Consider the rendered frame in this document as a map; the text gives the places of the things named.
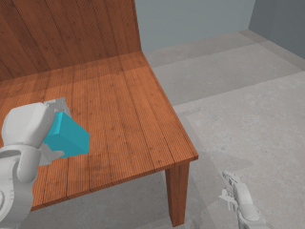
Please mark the sponge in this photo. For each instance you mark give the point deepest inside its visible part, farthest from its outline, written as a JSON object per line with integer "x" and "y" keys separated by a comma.
{"x": 67, "y": 136}

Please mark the table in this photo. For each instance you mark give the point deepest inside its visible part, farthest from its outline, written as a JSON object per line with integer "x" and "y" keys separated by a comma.
{"x": 89, "y": 51}

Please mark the left robot hand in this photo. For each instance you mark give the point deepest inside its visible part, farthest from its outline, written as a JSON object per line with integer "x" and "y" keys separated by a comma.
{"x": 29, "y": 125}

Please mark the robot left forearm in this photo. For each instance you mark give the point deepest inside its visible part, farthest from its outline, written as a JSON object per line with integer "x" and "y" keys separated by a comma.
{"x": 18, "y": 172}

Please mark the right robot hand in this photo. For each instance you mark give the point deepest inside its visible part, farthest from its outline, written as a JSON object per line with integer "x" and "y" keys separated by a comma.
{"x": 232, "y": 198}

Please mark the robot right forearm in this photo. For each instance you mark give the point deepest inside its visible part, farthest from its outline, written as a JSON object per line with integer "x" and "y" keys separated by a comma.
{"x": 249, "y": 217}

